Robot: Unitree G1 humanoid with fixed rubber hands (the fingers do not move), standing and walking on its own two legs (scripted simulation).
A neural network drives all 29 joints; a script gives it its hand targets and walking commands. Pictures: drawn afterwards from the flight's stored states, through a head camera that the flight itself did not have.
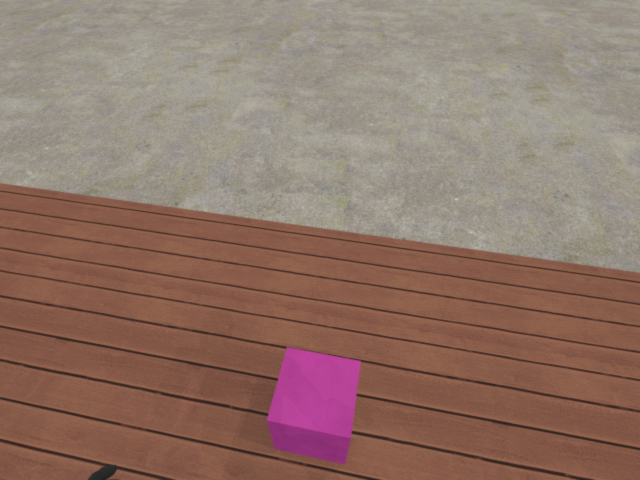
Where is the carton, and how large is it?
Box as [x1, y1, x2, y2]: [267, 347, 360, 463]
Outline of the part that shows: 287,347 267,417 267,422 274,447 277,449 344,463 350,439 360,361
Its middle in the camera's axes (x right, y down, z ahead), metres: -0.01 +0.48 +1.10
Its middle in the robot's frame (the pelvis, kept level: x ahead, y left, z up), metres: +0.45 +0.03 -0.66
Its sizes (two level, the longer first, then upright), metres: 0.210 0.200 0.250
